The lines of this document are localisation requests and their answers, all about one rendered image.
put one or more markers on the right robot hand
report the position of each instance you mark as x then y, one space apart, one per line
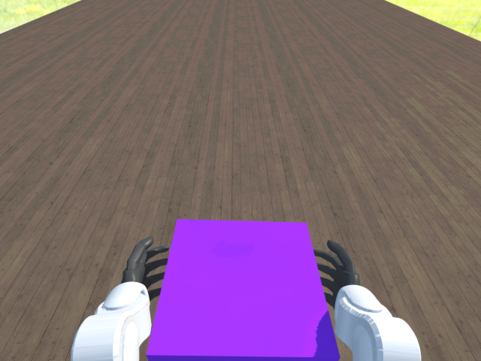
343 274

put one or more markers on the left robot hand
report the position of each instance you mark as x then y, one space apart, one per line
137 269

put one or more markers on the robot left forearm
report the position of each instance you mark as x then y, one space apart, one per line
117 329

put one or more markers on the carton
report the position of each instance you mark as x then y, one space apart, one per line
242 291

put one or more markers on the robot right forearm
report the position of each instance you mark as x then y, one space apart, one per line
369 330

